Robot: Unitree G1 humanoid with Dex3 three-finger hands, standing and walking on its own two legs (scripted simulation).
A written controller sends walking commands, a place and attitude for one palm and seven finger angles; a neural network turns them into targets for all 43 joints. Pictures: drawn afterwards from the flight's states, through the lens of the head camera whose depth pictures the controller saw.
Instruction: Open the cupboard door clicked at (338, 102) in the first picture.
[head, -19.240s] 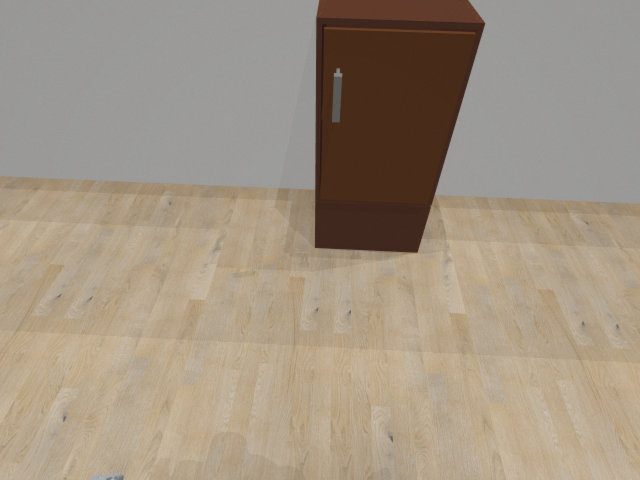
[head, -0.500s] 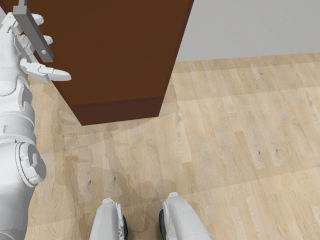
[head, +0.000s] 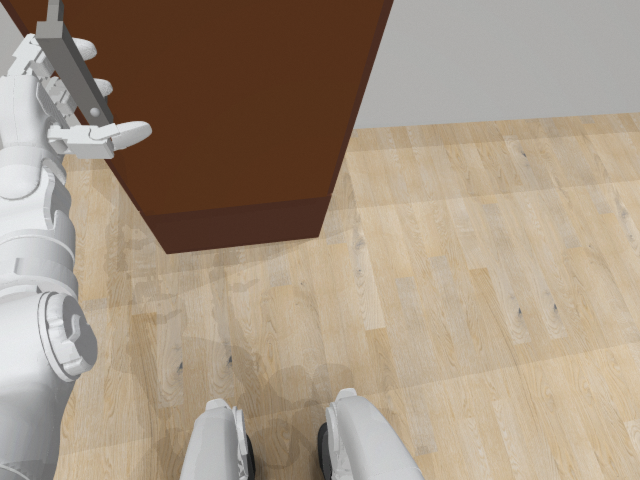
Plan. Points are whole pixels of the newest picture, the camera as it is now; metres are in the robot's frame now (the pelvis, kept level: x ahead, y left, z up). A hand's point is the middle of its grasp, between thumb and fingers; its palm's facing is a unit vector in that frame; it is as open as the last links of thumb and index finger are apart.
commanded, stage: close the thumb around the handle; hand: left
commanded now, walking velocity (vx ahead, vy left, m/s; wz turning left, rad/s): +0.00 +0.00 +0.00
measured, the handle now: (81, 69) +0.59 +0.23 +0.06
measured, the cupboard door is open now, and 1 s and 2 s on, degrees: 1 15 45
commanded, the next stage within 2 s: pull the door open along its arc in 0.40 s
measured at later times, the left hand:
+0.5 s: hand (96, 108) +0.54 +0.20 +0.06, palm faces +0.05 -1.00 +0.00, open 6.2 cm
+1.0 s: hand (125, 174) +0.45 +0.17 +0.06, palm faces +0.13 -0.99 +0.05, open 6.3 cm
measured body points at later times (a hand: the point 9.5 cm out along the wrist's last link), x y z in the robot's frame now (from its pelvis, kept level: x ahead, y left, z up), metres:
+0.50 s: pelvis -0.01 +0.00 -0.01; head +0.16 +0.03 +0.41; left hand +0.53 +0.26 +0.06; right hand -0.01 -0.26 -0.11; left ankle +0.02 +0.10 -0.63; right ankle +0.01 -0.12 -0.63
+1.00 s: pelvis +0.01 +0.01 +0.02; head +0.13 +0.03 +0.46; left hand +0.44 +0.22 +0.06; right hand +0.06 -0.25 -0.09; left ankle +0.02 +0.10 -0.63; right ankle +0.01 -0.12 -0.63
